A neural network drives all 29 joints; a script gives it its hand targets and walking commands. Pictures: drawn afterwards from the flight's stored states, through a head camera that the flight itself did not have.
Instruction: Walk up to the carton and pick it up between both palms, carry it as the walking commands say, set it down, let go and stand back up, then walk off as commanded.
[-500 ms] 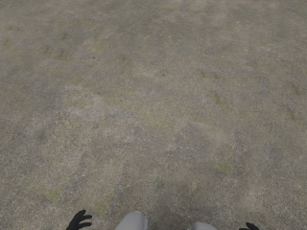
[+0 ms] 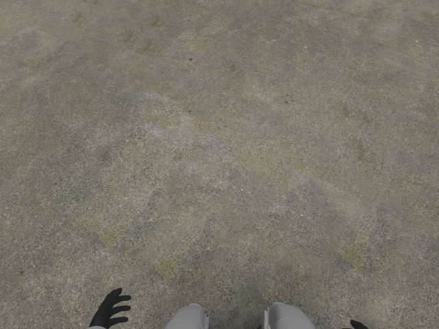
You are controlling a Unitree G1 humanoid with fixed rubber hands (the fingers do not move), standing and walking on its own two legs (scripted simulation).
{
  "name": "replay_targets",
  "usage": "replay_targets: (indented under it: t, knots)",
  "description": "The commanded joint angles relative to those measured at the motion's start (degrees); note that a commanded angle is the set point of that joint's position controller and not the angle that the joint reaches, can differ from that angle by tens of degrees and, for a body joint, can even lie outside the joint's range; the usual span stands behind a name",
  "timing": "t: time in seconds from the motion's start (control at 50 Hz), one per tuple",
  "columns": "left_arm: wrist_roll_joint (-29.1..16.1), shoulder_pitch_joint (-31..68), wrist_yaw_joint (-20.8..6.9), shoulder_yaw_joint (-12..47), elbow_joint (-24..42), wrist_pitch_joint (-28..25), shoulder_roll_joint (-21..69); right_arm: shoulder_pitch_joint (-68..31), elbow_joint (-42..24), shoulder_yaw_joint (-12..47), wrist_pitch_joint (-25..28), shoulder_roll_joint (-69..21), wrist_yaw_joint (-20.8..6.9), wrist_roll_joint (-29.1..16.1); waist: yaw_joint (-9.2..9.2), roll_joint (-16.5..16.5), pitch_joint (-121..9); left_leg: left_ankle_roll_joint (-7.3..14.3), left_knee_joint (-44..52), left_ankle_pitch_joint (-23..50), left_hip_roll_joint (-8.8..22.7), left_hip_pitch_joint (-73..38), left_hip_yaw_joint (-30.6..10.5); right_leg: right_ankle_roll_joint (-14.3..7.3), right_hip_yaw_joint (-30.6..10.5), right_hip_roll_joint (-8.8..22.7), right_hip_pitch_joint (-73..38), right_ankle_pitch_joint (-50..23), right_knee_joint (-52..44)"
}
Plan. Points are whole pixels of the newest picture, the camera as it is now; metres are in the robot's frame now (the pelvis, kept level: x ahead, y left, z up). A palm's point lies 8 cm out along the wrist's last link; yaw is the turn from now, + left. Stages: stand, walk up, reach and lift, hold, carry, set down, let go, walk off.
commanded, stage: walk up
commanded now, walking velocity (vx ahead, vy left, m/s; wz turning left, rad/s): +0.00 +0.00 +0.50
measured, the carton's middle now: out of the picture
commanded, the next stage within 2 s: none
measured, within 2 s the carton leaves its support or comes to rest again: neither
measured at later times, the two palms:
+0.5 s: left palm out of the picture +0.04 +0.29 -0.14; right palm out of the picture +0.10 -0.22 -0.11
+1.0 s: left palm out of the picture -0.03 +0.27 -0.11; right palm (339, 318) +0.14 -0.20 -0.12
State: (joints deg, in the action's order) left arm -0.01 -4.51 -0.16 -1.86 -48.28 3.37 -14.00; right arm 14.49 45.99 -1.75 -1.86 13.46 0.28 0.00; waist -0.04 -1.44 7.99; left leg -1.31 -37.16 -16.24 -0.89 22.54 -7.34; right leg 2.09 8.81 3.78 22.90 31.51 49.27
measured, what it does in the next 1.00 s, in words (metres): steps on the spot, turning left: right foot, then left foot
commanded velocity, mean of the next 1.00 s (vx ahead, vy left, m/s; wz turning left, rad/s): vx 0.00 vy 0.00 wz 0.50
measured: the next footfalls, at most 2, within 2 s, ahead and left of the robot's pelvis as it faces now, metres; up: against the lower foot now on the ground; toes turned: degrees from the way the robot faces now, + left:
right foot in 0.04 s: +0.03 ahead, -0.12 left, +0.00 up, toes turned -8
left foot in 0.42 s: +0.02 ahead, +0.16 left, +0.00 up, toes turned +11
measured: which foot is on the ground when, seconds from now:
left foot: down 0.00-0.04, up 0.06-0.40, down 0.42-0.74, up 0.76-1.00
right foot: up 0.00-0.02, down 0.04-0.42, up 0.44-0.70, down 0.72-1.00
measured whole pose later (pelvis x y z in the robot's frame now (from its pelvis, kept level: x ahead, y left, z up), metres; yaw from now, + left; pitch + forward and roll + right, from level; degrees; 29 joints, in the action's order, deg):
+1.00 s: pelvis -0.02 +0.01 +0.01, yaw +26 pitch -2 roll -2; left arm 0.0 -8.7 0.4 -2.6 -46.3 3.1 -10.6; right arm 15.4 46.3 -4.2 -4.2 13.5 -0.1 0.0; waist 0.1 -3.3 6.8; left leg -1.2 -66.3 -23.9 3.1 24.0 -4.6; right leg -1.0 15.2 4.8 12.3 16.5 31.4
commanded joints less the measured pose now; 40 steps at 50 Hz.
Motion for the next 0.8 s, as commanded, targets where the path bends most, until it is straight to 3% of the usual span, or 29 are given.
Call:
replay_targets:
  t: [0.0, 0.02, 0.04, 0.06, 0.08, 0.1, 0.12, 0.18, 0.22, 0.24, 0.28, 0.34, 0.36, 0.38, 0.4, 0.42, 0.46, 0.5, 0.54, 0.56, 0.58, 0.6, 0.64, 0.66, 0.68, 0.7, 0.72, 0.74, 0.78]
  knots:
    - [-0.9, -11.2, 1.0, -2.9, 3.9, -2.5, -6.7, -1.6, -3.5, -3.1, 0.8, 9.0, 1.0, 1.2, -3.42, 2.9, -18.8, 1.6, -2.5, 17.9, 5.1, 2.7, -8.7, -2.1, -10.4, 8.0, -27.6, -25.3, -29.6]
    - [0.4, -13.3, 1.3, -4.6, 3.0, -2.0, -12.4, -0.7, -4.9, -1.4, 0.7, 4.6, 1.2, 2.0, -4.61, 22.0, -18.0, -2.1, -15.3, -15.5, -3.1, 16.8, 3.1, -7.0, -22.7, 25.6, -34.8, -43.2, -30.6]
    - [0.9, -12.0, 1.2, -4.0, 3.8, -1.7, -11.6, -3.6, -4.9, -1.8, 0.1, 5.7, 1.3, 2.5, -3.89, 16.0, -13.6, -2.0, -26.8, -22.7, 0.9, 18.7, 8.2, -10.3, -20.8, 29.8, -29.1, -52.9, -28.9]
    - [0.6, -8.5, 1.1, -2.9, 3.0, -1.3, -9.0, -1.1, -4.3, -3.1, -0.4, 6.4, 0.8, 2.3, -1.13, 11.3, -10.1, -1.9, -32.2, -18.0, 2.6, 15.0, 5.8, -9.5, -15.2, 26.5, -20.9, -40.5, -32.6]
    - [0.2, -1.1, 1.2, -3.0, 5.2, -1.0, -8.9, -0.7, -4.8, -3.0, -1.2, 6.2, 0.3, 2.5, 1.81, 11.2, -4.1, -3.5, -35.0, -13.1, 3.7, 14.7, 6.0, -8.9, -12.1, 25.2, -13.8, -26.7, -36.6]
    - [0.4, 1.0, 1.5, -3.4, 6.6, -0.8, -8.5, -1.1, -2.6, -3.3, -1.9, 7.5, -0.5, 1.9, 2.45, 10.0, -1.7, -4.3, -37.7, -9.2, 3.6, 13.1, 7.4, -8.7, -9.9, 22.3, -11.9, -16.8, -38.3]
    - [-0.1, 3.6, 1.4, -3.4, 7.4, -1.0, -7.5, 1.0, -2.0, -3.7, -2.0, 8.2, -0.9, 1.7, 3.30, 14.9, -0.1, -4.5, -37.6, -6.5, 3.0, 14.0, 8.0, -7.7, -7.3, 19.2, -10.3, -14.6, -38.6]
    - [0.6, 2.5, 1.7, -2.8, 7.7, -1.3, -6.6, 0.1, -2.8, -3.9, -2.5, 7.6, -1.3, 1.7, 3.40, 9.0, -2.8, -4.3, -37.3, -6.0, 3.8, 10.9, 9.3, -7.8, -4.0, 17.9, -11.4, -17.3, -36.2]
    - [0.6, 0.3, 1.4, -3.8, 8.3, -1.4, -7.0, -0.3, -3.5, -3.4, -2.2, 7.2, -1.2, 0.5, 2.38, 10.5, -3.5, -4.5, -28.9, -5.5, 4.5, 11.8, 10.2, -7.4, -2.0, 16.8, -16.8, -22.6, -32.3]
    - [0.7, 1.1, 1.2, -4.1, 7.9, -1.5, -7.7, 2.4, -3.2, -3.0, -1.8, 6.5, -1.1, 0.8, 4.16, 11.2, -7.1, -3.9, -24.2, -4.5, 4.4, 8.6, 10.9, -7.4, -0.6, 16.9, -18.2, -24.6, -31.0]
    - [1.3, -1.9, 1.0, -4.7, 7.4, -1.7, -8.1, 1.2, -3.3, -2.3, -1.0, 5.5, -0.9, 0.1, 1.88, 13.2, -11.6, -3.3, -15.7, -6.4, 4.8, 6.4, 11.6, -7.6, -0.1, 16.8, -23.6, -34.7, -26.1]
    - [1.9, -3.3, 0.8, -5.0, 7.5, -1.2, -9.5, 1.9, -3.5, -1.6, 0.3, 5.1, -0.6, 0.0, 1.58, 14.3, -16.3, -2.7, -0.2, -3.8, 4.1, -1.4, 15.0, -8.0, 0.8, 19.4, -24.8, -46.3, -15.5]
    - [1.5, -1.3, 0.4, -5.1, 7.8, -0.9, -9.9, 7.3, -1.3, -1.7, 1.1, 6.4, -0.5, 0.5, 5.59, 9.0, -17.2, -1.6, 9.2, 4.4, 4.1, -8.0, 12.3, -5.4, 2.5, 16.8, -21.1, -41.0, -8.8]
    - [0.6, -1.3, 0.2, -4.6, 8.1, -0.5, -7.3, 9.6, 0.5, -2.8, 2.2, 9.9, -0.5, 0.7, 6.73, -3.6, -14.5, 1.3, 15.1, 20.3, 9.0, -12.7, 0.9, -2.9, 3.3, 10.3, -12.4, -22.2, -0.3]
    - [0.8, -1.6, 0.3, -2.6, 10.1, -0.6, -3.8, 10.1, 0.3, -4.2, 3.1, 15.3, 0.0, 1.3, 6.68, -22.0, -13.7, 6.0, 14.9, 40.5, 17.5, -16.9, -17.7, -0.7, 1.2, 3.2, 1.3, 2.8, 8.5]
    - [0.6, 0.8, 0.2, -2.1, 11.7, -0.4, -3.1, 10.2, 0.2, -5.1, 2.9, 17.7, 0.3, 1.6, 6.05, -22.1, -10.4, 8.8, 14.7, 48.5, 19.5, -15.4, -25.7, 1.6, -3.1, -2.1, 8.0, 9.1, 12.3]
    - [0.9, 1.8, 0.3, -1.5, 10.8, -1.0, -3.1, 7.4, -0.5, -4.3, 2.6, 15.1, 1.6, 1.2, 5.13, -15.9, -10.7, 11.2, 15.4, 39.4, 17.9, -14.8, -25.6, 2.1, -7.3, -1.9, 8.5, 5.3, 15.1]
    - [0.5, -0.3, 0.0, -0.9, 9.3, -1.7, -2.3, 3.2, -1.5, -4.4, 2.4, 13.2, 2.0, 0.7, 3.03, -16.0, -11.2, 9.3, 12.7, 37.8, 14.1, -15.6, -19.3, 1.7, -8.4, -2.0, 7.8, 2.9, 12.2]
    - [0.4, 2.0, -0.3, -1.0, 10.1, -1.5, -3.3, 2.8, -1.5, -4.0, 1.8, 12.3, 1.9, 1.3, 2.99, -15.8, -11.3, 8.8, 13.6, 34.8, 12.3, -13.0, -17.2, 1.3, -7.1, -2.7, 5.1, 1.0, 7.3]
    - [0.4, 1.1, -0.3, -1.4, 10.2, -1.6, -3.4, 2.6, -1.4, -4.4, 1.6, 12.7, 1.7, 1.2, 3.34, -13.4, -13.3, 9.4, 13.3, 35.8, 11.8, -14.4, -17.2, 1.4, -6.2, -3.9, 3.4, -0.1, 3.8]
    - [0.3, 0.9, 0.0, -1.6, 10.2, -1.6, -3.8, 4.2, -0.6, -4.3, 2.0, 13.0, 1.6, 1.1, 3.89, -14.7, -15.2, 9.4, 11.7, 39.4, 12.9, -17.5, -18.7, 1.3, -6.8, -3.5, 4.2, -0.1, 3.4]
    - [0.3, 1.1, 0.4, -1.3, 10.4, -1.8, -2.9, 4.9, -0.1, -4.6, 1.7, 12.9, 1.8, 1.3, 4.02, -12.6, -15.3, 10.1, 12.9, 37.1, 14.3, -16.1, -20.2, 1.3, -7.0, -3.6, 3.0, -1.1, 0.8]
    - [-0.1, 0.7, 0.3, -1.9, 10.4, -1.7, -3.6, 2.7, -0.3, -4.0, 0.9, 13.1, 1.2, 1.2, 2.68, -7.2, -12.0, 9.0, 13.6, 28.2, 12.3, -9.8, -19.4, 1.4, -7.4, -3.0, -4.3, -3.7, -11.4]
    - [-0.4, -4.1, 0.8, -1.6, 9.2, -2.1, -2.9, 1.7, -1.1, -3.9, 0.8, 12.2, 1.0, 0.9, 0.40, -6.9, -13.3, 7.0, 11.1, 24.3, 10.6, -6.6, -16.4, 0.7, -6.4, -1.6, -12.7, -9.9, -20.6]
    - [-0.6, -7.7, 0.5, -2.8, 8.2, -2.3, -5.3, 0.0, -1.9, -3.2, 0.9, 10.2, 0.4, 1.0, -1.90, -2.7, -14.9, 3.5, 8.1, 14.6, 6.4, 2.8, -12.4, 0.2, -6.9, 2.7, -24.6, -19.3, -28.4]
    - [0.8, -12.7, 1.0, -4.9, 5.6, -2.4, -12.0, -2.0, -3.9, -1.9, 1.1, 6.1, 0.7, 0.9, -4.55, 12.7, -16.6, -1.0, -6.4, -3.3, -2.2, 11.3, 0.8, -5.0, -19.3, 20.1, -31.1, -33.4, -31.0]
    - [1.0, -10.9, 1.0, -5.0, 5.8, -1.4, -13.2, -0.6, -3.4, -2.4, 1.2, 5.6, 1.2, 1.4, -3.56, 15.1, -16.9, -1.3, -22.2, -18.2, -2.0, 15.9, 7.0, -10.5, -21.9, 29.2, -28.9, -35.1, -32.4]
    - [1.1, -9.7, 0.9, -4.2, 5.3, -1.4, -11.0, 0.3, -2.9, -3.4, 0.4, 6.6, 0.8, 1.7, -1.61, 9.7, -13.2, -0.6, -28.4, -16.6, 1.4, 14.9, 6.1, -10.4, -16.7, 27.4, -23.9, -29.2, -33.2]
    - [0.9, -1.8, 1.1, -3.2, 7.9, -1.2, -8.6, 0.4, -1.7, -4.3, -0.9, 7.7, -0.6, 1.3, 1.53, 11.3, -5.4, -2.1, -36.8, -9.2, 1.7, 10.4, 8.1, -8.9, -9.9, 21.7, -10.0, -9.8, -39.9]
